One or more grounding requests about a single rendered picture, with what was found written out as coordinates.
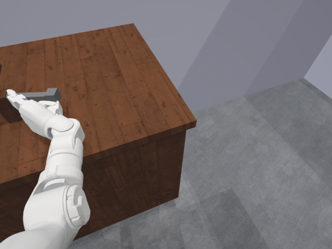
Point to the counter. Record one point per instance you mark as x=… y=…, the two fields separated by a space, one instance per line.
x=133 y=118

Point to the robot left hand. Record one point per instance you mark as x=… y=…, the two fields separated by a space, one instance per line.
x=35 y=114

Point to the robot left forearm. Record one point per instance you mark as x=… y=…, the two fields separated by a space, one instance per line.
x=64 y=160

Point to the tap lever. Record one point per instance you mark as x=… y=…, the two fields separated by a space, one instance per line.
x=52 y=94

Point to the robot left upper arm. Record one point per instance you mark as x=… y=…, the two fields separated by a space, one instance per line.
x=52 y=219

